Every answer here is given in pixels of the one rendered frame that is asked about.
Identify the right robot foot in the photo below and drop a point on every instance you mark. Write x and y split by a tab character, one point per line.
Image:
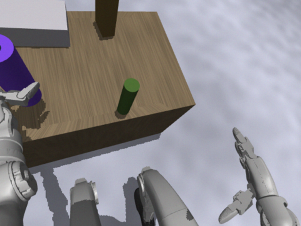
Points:
139	207

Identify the left robot arm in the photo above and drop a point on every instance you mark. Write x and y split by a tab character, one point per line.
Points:
17	184

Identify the right robot hand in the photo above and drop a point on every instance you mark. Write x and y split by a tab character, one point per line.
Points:
260	181

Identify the right robot arm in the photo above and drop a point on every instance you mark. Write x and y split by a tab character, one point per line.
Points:
274	212

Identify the left robot hand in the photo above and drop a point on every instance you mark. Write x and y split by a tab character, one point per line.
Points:
16	97

